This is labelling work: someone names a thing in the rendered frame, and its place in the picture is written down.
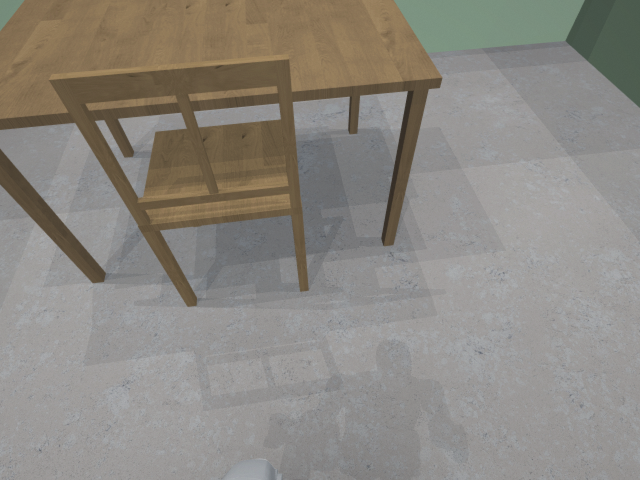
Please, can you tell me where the left robot thigh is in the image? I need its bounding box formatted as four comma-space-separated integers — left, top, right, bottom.
221, 459, 283, 480

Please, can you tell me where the chair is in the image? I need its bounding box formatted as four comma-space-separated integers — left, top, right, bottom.
49, 54, 309, 307

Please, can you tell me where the table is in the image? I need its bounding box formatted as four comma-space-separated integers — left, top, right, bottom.
0, 0, 442, 283

